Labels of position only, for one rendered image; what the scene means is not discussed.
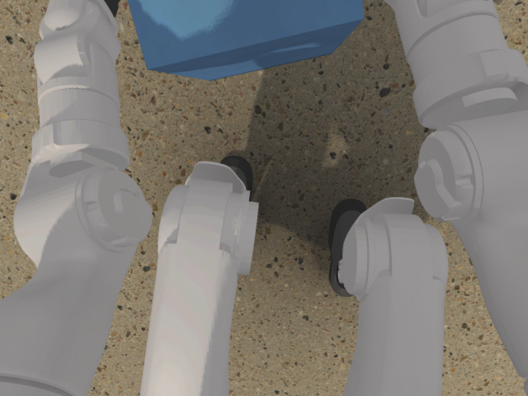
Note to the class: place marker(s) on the robot left hand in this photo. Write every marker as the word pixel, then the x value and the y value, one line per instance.
pixel 113 5

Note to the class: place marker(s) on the robot left upper arm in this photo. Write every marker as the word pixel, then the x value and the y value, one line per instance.
pixel 82 232

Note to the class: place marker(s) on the left robot shin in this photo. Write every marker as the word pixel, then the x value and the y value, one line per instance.
pixel 172 210

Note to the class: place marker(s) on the robot right upper arm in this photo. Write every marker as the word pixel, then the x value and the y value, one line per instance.
pixel 474 174

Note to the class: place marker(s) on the robot left foot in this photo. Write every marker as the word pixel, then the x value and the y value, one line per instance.
pixel 243 170

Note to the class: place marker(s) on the left robot forearm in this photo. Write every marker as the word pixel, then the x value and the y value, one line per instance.
pixel 77 91

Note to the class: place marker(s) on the carton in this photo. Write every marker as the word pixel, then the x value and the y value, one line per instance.
pixel 214 39

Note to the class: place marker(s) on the right robot forearm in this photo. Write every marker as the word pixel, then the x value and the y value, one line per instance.
pixel 460 61

